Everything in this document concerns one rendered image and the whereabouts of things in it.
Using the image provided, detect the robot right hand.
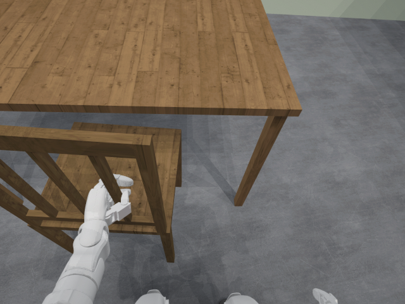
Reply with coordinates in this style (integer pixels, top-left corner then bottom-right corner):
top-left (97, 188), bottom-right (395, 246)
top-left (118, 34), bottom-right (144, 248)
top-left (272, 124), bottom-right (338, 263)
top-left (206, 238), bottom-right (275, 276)
top-left (313, 288), bottom-right (338, 304)

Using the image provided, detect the robot left hand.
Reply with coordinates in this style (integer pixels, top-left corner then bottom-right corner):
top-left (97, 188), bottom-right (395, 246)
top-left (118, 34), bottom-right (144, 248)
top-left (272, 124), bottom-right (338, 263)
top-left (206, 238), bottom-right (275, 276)
top-left (84, 174), bottom-right (134, 226)

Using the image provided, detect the robot shin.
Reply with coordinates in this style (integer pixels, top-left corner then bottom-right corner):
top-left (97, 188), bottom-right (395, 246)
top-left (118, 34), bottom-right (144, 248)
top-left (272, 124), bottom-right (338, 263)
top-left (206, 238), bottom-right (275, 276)
top-left (226, 293), bottom-right (241, 302)
top-left (147, 289), bottom-right (162, 295)

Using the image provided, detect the right robot shin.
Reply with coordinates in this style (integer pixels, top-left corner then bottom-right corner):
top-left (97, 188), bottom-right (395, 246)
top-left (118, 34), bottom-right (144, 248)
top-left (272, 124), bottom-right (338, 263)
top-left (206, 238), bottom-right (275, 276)
top-left (226, 293), bottom-right (241, 302)

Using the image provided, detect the table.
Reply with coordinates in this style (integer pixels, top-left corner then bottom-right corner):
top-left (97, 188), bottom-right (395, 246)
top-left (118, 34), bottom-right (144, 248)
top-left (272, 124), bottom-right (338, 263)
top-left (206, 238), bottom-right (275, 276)
top-left (0, 0), bottom-right (302, 206)

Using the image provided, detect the chair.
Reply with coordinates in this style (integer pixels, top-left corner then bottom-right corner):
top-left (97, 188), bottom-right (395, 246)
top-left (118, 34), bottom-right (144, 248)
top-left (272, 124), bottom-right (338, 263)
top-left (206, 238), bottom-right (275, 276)
top-left (0, 122), bottom-right (182, 263)

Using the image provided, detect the left robot shin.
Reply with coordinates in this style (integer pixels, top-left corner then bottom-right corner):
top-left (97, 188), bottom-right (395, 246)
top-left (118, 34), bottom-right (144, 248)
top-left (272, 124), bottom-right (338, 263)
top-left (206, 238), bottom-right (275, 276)
top-left (147, 289), bottom-right (162, 295)

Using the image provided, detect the robot left forearm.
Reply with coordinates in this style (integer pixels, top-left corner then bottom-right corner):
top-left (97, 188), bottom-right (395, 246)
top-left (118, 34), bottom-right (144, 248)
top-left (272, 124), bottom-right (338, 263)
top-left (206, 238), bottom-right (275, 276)
top-left (42, 220), bottom-right (110, 304)

